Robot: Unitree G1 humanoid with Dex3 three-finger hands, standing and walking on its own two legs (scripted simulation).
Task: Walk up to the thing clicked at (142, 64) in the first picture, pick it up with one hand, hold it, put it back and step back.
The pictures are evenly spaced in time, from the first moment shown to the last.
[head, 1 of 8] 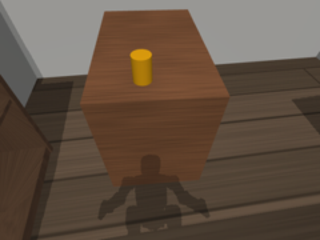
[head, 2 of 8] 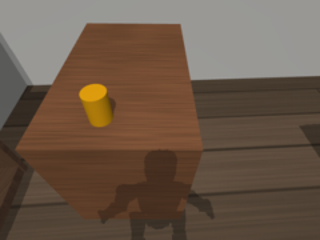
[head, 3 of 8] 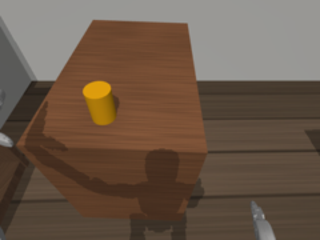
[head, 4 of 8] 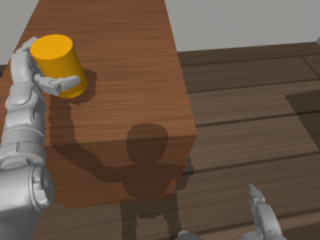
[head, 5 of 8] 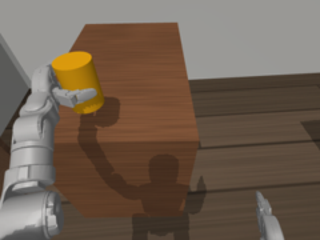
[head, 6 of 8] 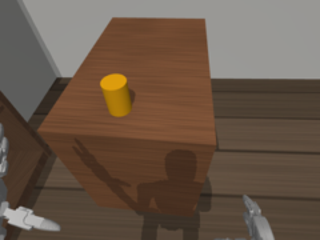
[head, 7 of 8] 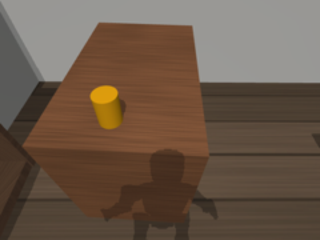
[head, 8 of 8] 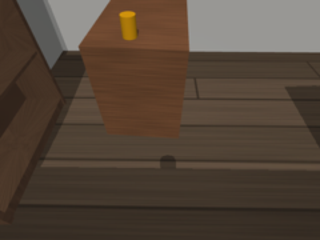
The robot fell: no
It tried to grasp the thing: yes
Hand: left
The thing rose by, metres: 0.27
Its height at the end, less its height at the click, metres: +0.00
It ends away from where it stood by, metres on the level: 0.01
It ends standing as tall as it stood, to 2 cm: yes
